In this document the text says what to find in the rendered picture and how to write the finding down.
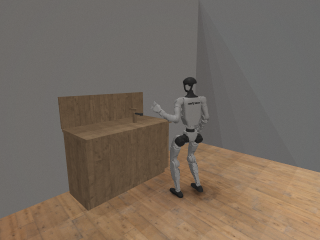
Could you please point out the counter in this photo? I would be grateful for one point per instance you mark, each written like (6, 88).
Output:
(109, 149)

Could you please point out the robot left shin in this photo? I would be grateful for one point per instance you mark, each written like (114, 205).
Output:
(175, 173)

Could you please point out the robot left upper arm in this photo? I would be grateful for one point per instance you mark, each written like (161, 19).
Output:
(177, 109)

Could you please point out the robot right upper arm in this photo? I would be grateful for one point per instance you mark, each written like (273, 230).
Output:
(204, 108)

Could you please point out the right robot hand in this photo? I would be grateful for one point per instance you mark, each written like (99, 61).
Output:
(199, 131)

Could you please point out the robot left forearm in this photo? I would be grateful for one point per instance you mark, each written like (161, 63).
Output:
(166, 116)

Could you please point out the left robot hand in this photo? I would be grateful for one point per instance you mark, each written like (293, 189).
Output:
(156, 108)

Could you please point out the robot right forearm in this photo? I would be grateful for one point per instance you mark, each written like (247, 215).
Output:
(202, 124)

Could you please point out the robot left foot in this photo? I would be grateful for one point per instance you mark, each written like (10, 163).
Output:
(178, 194)

